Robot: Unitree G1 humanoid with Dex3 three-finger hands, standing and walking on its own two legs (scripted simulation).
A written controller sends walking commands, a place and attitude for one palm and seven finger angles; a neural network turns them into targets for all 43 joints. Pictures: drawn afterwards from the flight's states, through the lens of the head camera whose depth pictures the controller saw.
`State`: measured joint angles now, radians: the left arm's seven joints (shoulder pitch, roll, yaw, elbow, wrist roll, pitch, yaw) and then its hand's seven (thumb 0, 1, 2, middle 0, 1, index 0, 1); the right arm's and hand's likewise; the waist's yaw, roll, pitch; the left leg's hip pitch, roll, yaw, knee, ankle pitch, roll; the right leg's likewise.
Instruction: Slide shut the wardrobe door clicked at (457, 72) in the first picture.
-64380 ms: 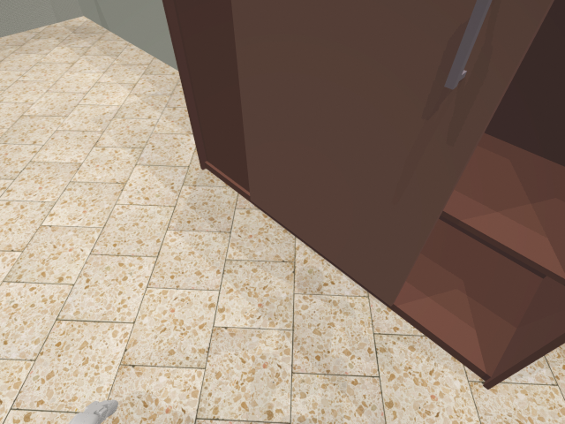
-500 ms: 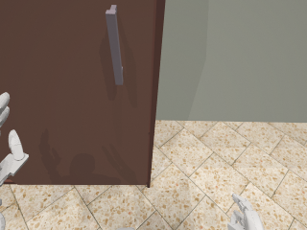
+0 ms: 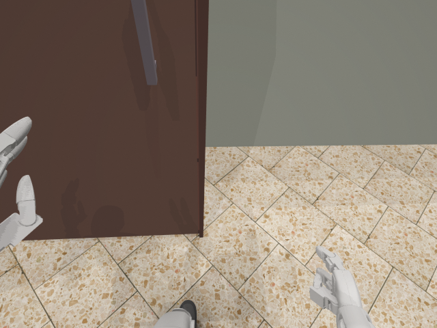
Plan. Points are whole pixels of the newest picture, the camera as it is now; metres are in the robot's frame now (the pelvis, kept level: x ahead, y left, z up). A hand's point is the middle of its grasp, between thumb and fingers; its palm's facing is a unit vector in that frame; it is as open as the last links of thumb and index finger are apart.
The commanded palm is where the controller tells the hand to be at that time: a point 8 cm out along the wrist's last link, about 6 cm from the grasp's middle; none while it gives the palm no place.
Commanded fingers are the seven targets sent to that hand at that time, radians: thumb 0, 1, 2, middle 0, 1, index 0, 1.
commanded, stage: stop stepping back and stand still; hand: left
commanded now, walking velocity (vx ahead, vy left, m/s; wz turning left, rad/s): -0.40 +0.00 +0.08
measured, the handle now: (145, 31) +0.52 +0.18 +0.24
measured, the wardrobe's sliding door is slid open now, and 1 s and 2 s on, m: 0.00 0.00 0.00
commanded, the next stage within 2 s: let the arm hang, fingers relaxed in 0.98 s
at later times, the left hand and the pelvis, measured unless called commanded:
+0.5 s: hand out of the picture +0.10 +0.30 +0.18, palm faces +0.36 -0.79 -0.49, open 7.4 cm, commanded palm +0.05 +0.34 +0.18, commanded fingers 0.00 0.90 0.90 -0.20 -0.30 -0.20 -0.30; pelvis -0.09 +0.05 +0.01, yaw -1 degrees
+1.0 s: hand out of the picture +0.07 +0.34 +0.18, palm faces +0.49 -0.73 -0.47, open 7.4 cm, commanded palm +0.02 +0.37 +0.18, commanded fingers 0.00 0.90 0.90 -0.20 -0.30 -0.20 -0.30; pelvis -0.11 +0.06 +0.00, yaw +2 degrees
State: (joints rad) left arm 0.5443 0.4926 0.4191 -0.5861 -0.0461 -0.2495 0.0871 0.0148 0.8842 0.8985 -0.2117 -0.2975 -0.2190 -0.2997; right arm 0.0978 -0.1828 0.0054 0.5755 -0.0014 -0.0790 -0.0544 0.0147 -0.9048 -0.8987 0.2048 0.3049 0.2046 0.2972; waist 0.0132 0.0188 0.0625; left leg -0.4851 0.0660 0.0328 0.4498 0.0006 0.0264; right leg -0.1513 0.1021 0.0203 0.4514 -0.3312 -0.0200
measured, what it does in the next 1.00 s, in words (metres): walks backwards: left foot, then right foot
